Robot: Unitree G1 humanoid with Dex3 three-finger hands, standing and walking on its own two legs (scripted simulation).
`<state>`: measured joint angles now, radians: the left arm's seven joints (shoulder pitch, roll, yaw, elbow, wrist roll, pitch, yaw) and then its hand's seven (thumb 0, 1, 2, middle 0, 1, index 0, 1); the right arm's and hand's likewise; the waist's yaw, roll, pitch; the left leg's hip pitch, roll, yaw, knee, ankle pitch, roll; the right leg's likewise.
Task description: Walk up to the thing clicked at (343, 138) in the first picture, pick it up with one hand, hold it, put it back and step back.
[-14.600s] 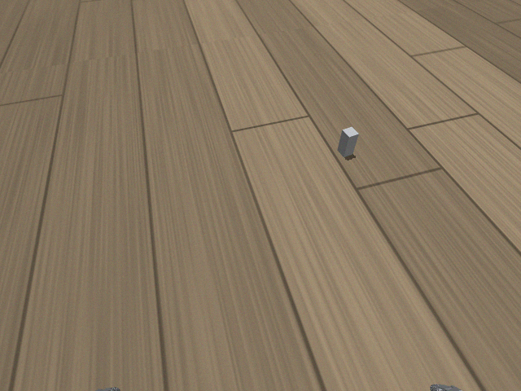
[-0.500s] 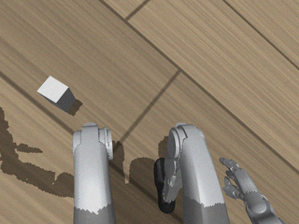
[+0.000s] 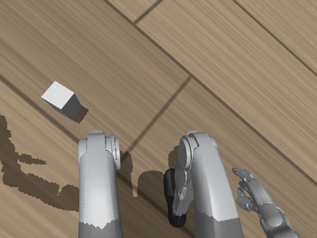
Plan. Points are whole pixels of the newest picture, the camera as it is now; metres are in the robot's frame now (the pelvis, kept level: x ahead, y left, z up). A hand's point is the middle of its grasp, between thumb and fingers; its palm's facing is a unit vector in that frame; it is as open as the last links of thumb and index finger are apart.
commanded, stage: go down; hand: left
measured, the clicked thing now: (64, 102) +0.44 +0.30 -0.28
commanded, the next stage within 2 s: none
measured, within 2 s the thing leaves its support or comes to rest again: neither
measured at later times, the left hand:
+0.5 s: hand out of the picture +0.34 +0.49 +0.05, palm faces +0.36 -0.93 -0.02, open 17.6 cm
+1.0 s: hand out of the picture +0.34 +0.49 +0.04, palm faces +0.37 -0.93 -0.02, open 17.7 cm
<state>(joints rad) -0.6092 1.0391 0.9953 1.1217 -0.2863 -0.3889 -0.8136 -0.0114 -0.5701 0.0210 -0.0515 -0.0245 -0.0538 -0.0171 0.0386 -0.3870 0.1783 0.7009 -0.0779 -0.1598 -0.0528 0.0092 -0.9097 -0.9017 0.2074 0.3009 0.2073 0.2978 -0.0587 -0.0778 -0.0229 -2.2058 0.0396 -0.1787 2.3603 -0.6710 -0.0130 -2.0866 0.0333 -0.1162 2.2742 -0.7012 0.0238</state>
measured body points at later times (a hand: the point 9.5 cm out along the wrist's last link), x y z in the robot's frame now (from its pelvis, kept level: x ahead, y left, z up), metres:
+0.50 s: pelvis +0.00 +0.00 +0.00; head +0.21 +0.11 +0.38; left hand +0.31 +0.54 +0.05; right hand +0.19 -0.27 -0.09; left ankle +0.09 +0.13 -0.32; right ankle +0.10 -0.12 -0.32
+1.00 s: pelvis +0.00 +0.00 +0.00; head +0.21 +0.10 +0.38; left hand +0.31 +0.54 +0.05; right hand +0.19 -0.27 -0.09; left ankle +0.09 +0.13 -0.32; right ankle +0.10 -0.12 -0.32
